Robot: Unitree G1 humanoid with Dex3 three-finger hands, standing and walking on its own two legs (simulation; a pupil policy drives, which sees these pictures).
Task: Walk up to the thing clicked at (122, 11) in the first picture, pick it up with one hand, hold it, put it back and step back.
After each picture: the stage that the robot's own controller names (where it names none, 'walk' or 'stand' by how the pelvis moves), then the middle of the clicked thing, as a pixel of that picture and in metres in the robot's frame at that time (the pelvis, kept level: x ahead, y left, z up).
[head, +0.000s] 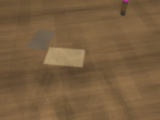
stand; (124, 6) +2.06 -0.54 -0.65
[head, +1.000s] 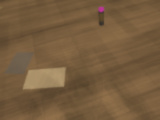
walk; (101, 16) +1.98 -0.04 -0.62
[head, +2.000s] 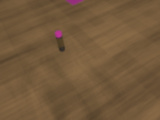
walk; (60, 41) +1.33 +0.37 -0.65
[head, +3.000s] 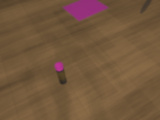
walk; (61, 73) +0.88 +0.31 -0.65
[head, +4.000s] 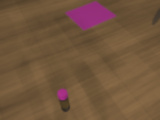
walk; (64, 101) +0.58 +0.20 -0.62
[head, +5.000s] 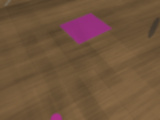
stand; out of the picture +0.44 +0.21 -0.64
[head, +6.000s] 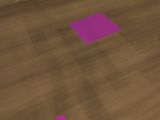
stand; out of the picture +0.42 +0.18 -0.65
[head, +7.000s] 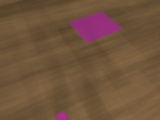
stand; out of the picture +0.44 +0.17 -0.65
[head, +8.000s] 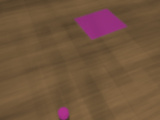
stand; (64, 119) +0.46 +0.16 -0.65
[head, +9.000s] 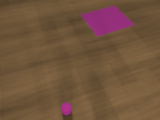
stand; (67, 114) +0.47 +0.14 -0.64
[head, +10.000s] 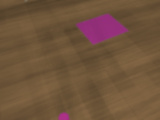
stand; out of the picture +0.45 +0.17 -0.65
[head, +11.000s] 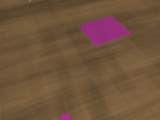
stand; out of the picture +0.46 +0.16 -0.66
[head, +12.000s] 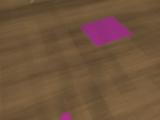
stand; out of the picture +0.46 +0.16 -0.66
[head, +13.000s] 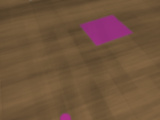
stand; out of the picture +0.45 +0.16 -0.66
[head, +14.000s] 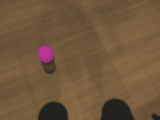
go down; (48, 61) +0.52 +0.17 -0.39
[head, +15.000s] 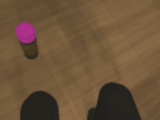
go down; (28, 43) +0.55 +0.19 -0.28
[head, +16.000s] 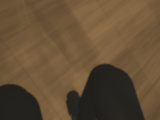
close in; out of the picture +0.54 +0.23 -0.19
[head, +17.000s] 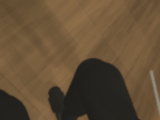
close; out of the picture +0.53 +0.26 -0.18
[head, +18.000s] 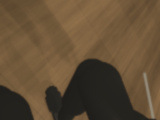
lift; out of the picture +0.48 +0.23 -0.19
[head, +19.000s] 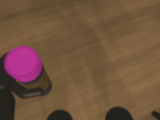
lift; (34, 77) +0.35 +0.17 +0.01
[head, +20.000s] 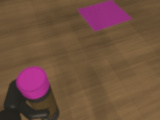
hold; (42, 99) +0.29 +0.15 +0.03
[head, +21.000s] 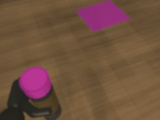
hold; (45, 98) +0.29 +0.15 +0.02
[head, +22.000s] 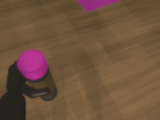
crouch; (41, 80) +0.36 +0.15 -0.01
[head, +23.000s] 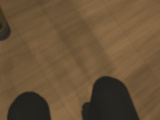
lower; out of the picture +0.53 +0.20 -0.03
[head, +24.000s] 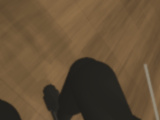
lower; out of the picture +0.51 +0.25 -0.18
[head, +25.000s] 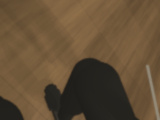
lower; out of the picture +0.50 +0.25 -0.19
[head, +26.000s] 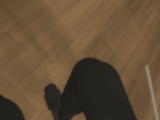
lower; out of the picture +0.50 +0.25 -0.19
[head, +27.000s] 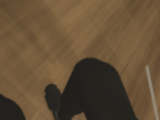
lower; out of the picture +0.50 +0.25 -0.19
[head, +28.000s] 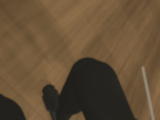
draw back; out of the picture +0.50 +0.23 -0.19
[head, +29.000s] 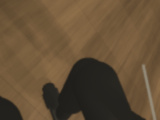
rise; out of the picture +0.50 +0.24 -0.19
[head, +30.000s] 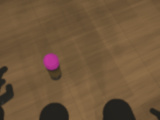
walk; (53, 68) +0.50 +0.15 -0.39
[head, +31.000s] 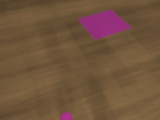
stand; out of the picture +0.43 +0.12 -0.60
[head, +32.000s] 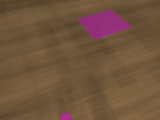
stand; out of the picture +0.43 +0.13 -0.60
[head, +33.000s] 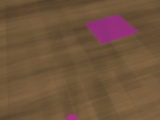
stand; out of the picture +0.45 +0.12 -0.64
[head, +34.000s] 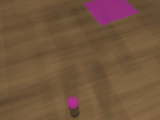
walk; (73, 107) +0.48 +0.11 -0.64
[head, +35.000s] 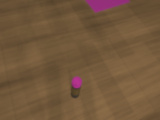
walk; (75, 88) +0.58 +0.04 -0.64
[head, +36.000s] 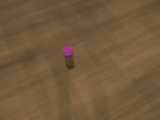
walk; (69, 58) +0.86 +0.18 -0.62
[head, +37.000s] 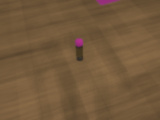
stand; (79, 50) +1.10 +0.11 -0.63
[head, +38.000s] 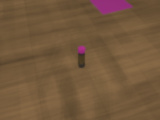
stand; (81, 57) +1.11 +0.07 -0.65
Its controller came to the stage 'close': yes
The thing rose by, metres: 0.68
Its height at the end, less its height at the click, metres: +0.00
